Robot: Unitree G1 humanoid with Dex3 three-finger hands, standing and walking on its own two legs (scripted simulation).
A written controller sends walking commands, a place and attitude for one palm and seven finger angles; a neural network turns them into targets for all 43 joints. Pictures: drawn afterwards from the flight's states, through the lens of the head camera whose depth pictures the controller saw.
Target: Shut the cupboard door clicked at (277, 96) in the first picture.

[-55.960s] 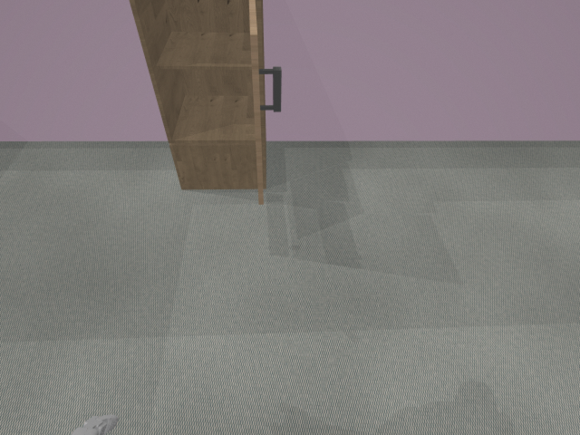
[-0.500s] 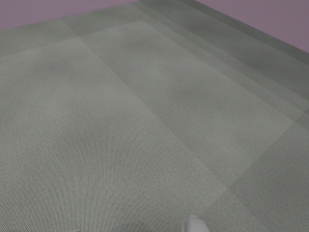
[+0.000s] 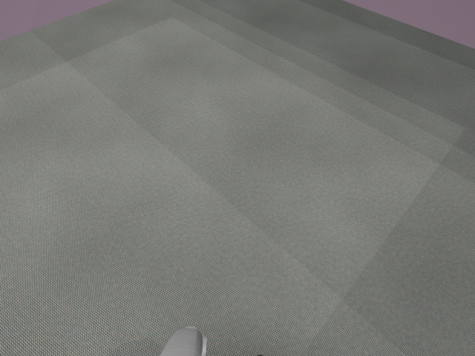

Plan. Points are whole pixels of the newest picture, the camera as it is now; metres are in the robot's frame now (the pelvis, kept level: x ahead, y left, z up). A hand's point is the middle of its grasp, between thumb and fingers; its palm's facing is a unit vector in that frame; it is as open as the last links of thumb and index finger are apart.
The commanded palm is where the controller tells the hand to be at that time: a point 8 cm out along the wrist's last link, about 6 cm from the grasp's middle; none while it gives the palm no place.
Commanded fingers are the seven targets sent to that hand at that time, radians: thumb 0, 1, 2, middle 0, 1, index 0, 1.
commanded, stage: turn to face it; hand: left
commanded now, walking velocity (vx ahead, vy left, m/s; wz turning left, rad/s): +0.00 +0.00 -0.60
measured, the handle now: out of the picture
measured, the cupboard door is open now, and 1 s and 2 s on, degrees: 32 32 32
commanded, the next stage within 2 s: none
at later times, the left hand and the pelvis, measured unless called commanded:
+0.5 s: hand (120, 327) +0.18 +0.25 -0.17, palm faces -0.25 -0.94 -0.22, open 7.4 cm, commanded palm none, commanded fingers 0.00 0.90 0.90 -0.20 -0.30 -0.20 -0.30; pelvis +0.05 +0.05 +0.00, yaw -19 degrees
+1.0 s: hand (190, 298) +0.24 +0.11 -0.16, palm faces -0.56 -0.80 -0.22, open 7.4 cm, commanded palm none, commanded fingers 0.00 0.90 0.90 -0.20 -0.30 -0.20 -0.30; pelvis +0.05 +0.01 +0.00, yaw -35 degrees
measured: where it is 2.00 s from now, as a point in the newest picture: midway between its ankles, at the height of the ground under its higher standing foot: outside the picture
